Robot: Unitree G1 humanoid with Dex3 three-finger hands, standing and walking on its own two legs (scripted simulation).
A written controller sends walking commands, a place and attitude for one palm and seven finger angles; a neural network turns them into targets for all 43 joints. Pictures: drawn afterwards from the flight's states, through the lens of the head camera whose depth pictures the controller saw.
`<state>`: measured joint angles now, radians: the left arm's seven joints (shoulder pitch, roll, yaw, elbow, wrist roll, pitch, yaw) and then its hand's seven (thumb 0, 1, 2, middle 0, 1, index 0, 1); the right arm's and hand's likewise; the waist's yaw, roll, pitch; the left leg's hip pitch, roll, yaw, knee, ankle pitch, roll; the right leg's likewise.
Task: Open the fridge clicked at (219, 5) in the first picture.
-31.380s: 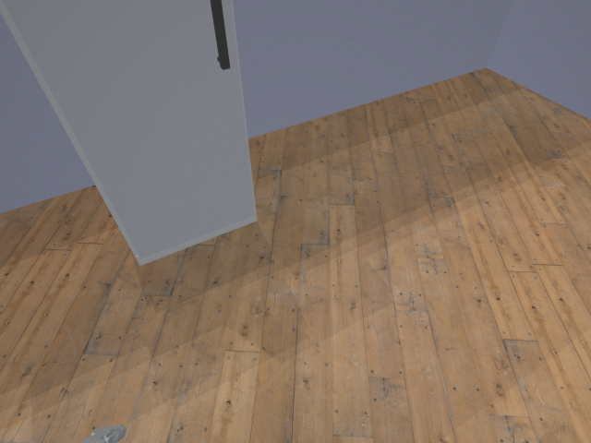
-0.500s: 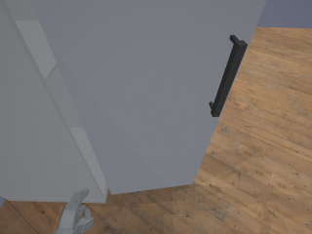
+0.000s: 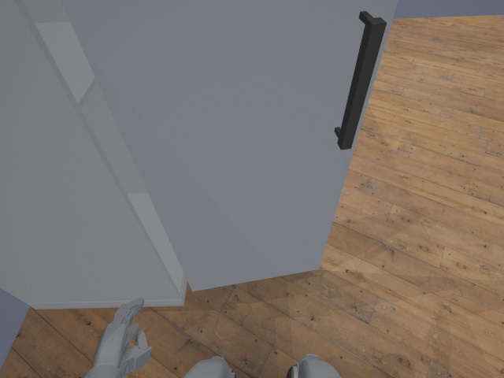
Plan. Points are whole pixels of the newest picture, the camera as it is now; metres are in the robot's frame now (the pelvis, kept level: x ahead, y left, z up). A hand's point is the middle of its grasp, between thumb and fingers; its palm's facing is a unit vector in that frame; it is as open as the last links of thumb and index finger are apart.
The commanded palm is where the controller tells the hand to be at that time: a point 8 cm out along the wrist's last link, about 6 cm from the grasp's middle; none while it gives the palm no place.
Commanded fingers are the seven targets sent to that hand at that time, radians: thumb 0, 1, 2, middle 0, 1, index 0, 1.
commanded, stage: step back with the hand held close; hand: right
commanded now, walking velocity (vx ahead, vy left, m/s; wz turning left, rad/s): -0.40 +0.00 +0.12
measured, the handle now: (353, 88) +0.58 -0.14 +0.17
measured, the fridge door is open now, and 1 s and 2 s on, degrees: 81 81 81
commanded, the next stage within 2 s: stop stepping back and stand still in 0.06 s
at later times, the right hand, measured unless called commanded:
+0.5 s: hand out of the picture +0.06 -0.29 +0.21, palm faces +0.55 +0.76 -0.35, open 7.4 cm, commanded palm +0.02 -0.31 +0.21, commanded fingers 0.00 -0.90 -0.90 0.20 0.30 0.20 0.30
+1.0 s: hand out of the picture +0.08 -0.30 +0.19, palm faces +0.40 +0.83 -0.38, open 7.4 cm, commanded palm +0.03 -0.33 +0.21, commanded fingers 0.00 -0.90 -0.90 0.20 0.30 0.20 0.30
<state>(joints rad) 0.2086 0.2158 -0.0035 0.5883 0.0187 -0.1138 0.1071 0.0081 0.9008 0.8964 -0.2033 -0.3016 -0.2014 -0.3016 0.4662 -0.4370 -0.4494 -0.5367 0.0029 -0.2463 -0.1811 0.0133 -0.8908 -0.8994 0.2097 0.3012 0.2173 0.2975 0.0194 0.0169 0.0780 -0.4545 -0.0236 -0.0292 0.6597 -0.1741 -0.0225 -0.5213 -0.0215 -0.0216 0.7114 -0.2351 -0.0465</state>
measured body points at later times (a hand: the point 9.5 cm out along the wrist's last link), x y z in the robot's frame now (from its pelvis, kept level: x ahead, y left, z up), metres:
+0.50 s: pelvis -0.11 -0.01 +0.02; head -0.12 -0.03 +0.47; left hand +0.08 +0.20 -0.06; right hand +0.03 -0.33 +0.23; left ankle -0.12 +0.11 -0.71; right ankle -0.02 -0.13 -0.68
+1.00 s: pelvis -0.14 -0.05 +0.02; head -0.15 -0.07 +0.47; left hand -0.04 +0.21 -0.07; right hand +0.05 -0.34 +0.21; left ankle -0.14 +0.06 -0.71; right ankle -0.08 -0.15 -0.70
